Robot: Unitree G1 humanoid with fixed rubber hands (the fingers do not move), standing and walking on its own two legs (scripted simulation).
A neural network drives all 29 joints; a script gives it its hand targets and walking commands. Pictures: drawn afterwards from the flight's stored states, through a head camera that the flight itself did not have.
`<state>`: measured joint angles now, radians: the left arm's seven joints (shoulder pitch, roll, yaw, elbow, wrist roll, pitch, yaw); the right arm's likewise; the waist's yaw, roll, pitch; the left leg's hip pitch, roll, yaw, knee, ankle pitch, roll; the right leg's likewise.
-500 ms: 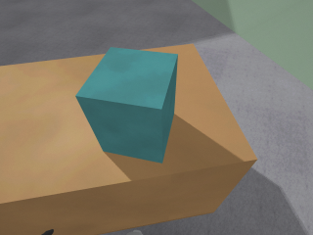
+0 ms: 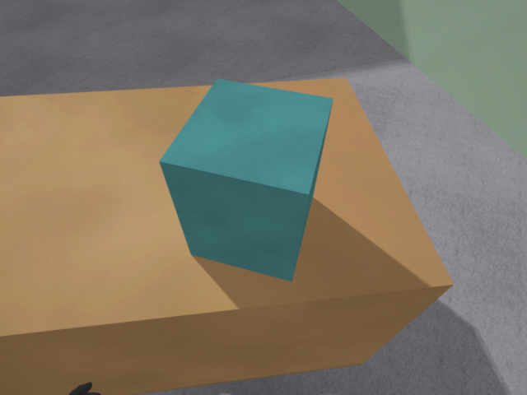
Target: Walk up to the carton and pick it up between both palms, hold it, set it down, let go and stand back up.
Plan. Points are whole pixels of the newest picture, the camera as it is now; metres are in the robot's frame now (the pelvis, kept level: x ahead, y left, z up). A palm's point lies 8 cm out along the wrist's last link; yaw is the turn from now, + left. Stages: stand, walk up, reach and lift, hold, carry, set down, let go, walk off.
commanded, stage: walk up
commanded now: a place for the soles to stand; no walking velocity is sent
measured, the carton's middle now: (255, 183) +0.47 +0.04 +0.04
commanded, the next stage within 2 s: none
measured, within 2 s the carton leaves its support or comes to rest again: neither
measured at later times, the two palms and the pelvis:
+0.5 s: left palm out of the picture +0.10 +0.29 -0.08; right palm out of the picture +0.07 -0.34 -0.10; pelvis +0.00 -0.02 +0.01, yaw +1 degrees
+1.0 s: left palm out of the picture +0.10 +0.28 -0.08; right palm out of the picture +0.09 -0.34 -0.10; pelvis +0.00 -0.03 +0.01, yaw +2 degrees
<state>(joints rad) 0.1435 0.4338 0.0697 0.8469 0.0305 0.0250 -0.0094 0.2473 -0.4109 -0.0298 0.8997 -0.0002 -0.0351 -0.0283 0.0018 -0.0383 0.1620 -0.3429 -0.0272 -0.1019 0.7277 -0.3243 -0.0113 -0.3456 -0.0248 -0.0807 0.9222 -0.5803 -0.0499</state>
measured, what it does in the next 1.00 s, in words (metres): steps on the spot: right foot, then left foot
